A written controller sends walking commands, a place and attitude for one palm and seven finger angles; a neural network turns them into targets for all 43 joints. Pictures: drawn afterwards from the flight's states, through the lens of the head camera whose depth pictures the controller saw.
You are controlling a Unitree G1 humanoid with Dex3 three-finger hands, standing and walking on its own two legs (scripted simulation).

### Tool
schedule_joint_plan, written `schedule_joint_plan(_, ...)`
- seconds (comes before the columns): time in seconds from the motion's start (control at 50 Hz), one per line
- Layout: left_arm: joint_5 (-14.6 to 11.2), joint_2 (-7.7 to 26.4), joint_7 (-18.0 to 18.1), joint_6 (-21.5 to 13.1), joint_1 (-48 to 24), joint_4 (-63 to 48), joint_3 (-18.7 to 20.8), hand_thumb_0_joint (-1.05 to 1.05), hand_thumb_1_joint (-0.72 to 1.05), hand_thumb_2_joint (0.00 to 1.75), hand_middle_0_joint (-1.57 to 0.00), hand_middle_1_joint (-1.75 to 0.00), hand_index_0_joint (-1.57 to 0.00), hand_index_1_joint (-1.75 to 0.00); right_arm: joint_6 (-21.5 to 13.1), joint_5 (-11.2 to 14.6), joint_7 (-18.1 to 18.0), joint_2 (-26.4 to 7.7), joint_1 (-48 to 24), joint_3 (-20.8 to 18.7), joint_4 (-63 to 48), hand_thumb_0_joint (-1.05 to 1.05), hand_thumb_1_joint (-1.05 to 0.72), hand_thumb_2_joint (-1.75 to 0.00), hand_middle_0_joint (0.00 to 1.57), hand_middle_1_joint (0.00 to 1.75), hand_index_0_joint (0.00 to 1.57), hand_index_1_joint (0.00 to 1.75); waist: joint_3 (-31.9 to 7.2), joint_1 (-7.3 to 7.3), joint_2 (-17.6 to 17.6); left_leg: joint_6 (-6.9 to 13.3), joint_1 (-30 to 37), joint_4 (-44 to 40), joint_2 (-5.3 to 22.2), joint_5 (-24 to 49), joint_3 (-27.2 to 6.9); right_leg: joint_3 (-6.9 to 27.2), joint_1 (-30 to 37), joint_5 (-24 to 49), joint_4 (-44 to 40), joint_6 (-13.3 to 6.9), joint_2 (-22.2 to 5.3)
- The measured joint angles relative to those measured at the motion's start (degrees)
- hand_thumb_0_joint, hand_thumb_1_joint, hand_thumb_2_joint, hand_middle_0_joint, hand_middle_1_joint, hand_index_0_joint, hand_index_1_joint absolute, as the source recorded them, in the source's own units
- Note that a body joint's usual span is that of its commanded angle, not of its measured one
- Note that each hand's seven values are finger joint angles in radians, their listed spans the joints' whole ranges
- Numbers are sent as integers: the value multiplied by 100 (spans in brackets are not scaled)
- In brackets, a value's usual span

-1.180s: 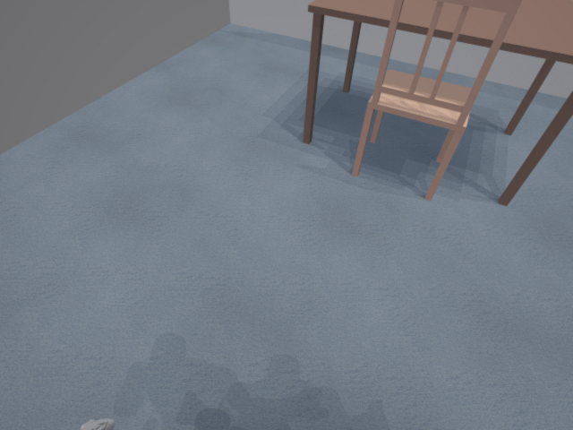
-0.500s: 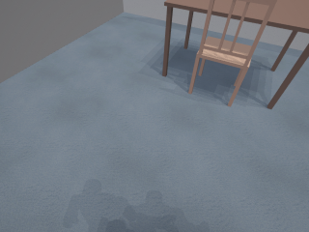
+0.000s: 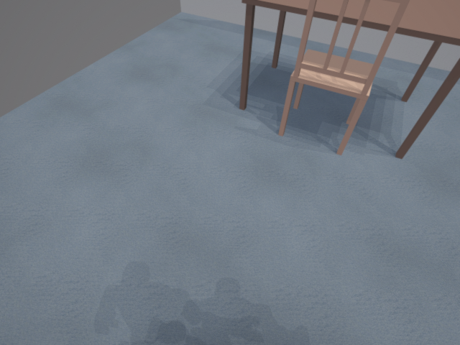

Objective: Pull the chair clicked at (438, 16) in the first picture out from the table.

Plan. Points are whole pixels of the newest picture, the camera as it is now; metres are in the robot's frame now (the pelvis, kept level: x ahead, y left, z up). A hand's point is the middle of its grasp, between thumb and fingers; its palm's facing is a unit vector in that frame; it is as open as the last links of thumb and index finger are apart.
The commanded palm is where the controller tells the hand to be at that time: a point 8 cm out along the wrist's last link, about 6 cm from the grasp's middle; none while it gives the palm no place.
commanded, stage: look at it before walking up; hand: left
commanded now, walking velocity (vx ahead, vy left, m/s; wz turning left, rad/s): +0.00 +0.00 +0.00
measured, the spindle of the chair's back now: (335, 34) +1.48 -0.44 -0.07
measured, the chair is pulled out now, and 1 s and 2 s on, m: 0.00 0.00 0.00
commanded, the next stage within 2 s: walk to a spot facing it in 0.36 s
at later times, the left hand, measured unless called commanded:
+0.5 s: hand out of the picture +0.08 +0.25 -0.16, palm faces -0.02 -0.94 -0.33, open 7.4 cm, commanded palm none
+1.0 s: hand out of the picture +0.12 +0.13 -0.17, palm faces -0.16 -0.97 -0.20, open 7.4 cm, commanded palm none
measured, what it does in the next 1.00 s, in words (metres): walks ahead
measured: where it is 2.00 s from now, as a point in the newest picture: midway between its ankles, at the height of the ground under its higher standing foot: (257, 290)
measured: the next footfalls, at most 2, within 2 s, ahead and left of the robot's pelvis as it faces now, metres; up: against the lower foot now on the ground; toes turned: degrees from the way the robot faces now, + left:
left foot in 1.30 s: +0.43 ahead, +0.02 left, +0.00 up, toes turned -14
right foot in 1.94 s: +0.55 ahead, -0.28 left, +0.00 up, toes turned -47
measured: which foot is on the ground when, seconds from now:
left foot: down 0.00-0.82, up 0.84-1.00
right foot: down 0.00-1.00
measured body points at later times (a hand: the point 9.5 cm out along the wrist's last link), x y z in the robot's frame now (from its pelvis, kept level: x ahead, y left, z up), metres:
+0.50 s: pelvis +0.01 +0.00 +0.00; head +0.02 +0.00 +0.45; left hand +0.08 +0.29 -0.13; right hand +0.11 -0.29 -0.13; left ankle -0.01 +0.12 -0.74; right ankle +0.00 -0.12 -0.74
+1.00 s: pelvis +0.11 -0.05 -0.01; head +0.14 -0.06 +0.44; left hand +0.13 +0.18 -0.16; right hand +0.10 -0.31 -0.16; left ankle +0.13 +0.08 -0.66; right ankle +0.05 -0.12 -0.74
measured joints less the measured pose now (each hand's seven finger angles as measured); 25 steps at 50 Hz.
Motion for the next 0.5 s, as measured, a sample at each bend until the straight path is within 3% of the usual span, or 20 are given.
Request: schedule_joint_plan(0.5,0,18,28,-3,11,19,26,1,91,90,-20,-30,-20,-30,-7,7,-37,-17,-116,10,-23,1,-90,-89,20,30,20,30,-29,52,33,-16,218,-162,2,-25,-17,-19,201,-57,-114,-10,-1)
